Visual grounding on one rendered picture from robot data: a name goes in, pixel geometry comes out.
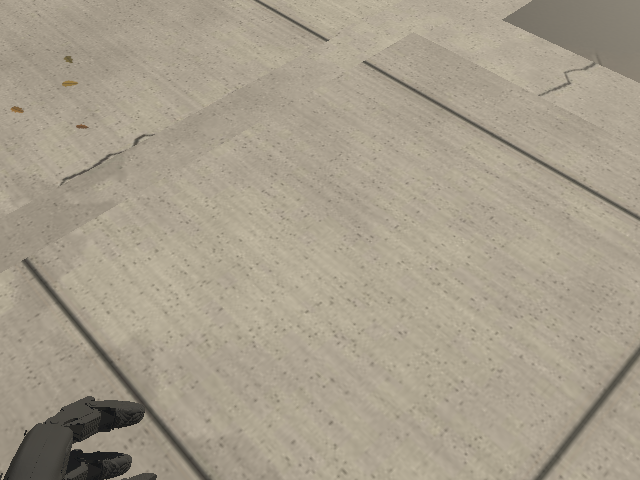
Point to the robot left hand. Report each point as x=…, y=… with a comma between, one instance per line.
x=45, y=452

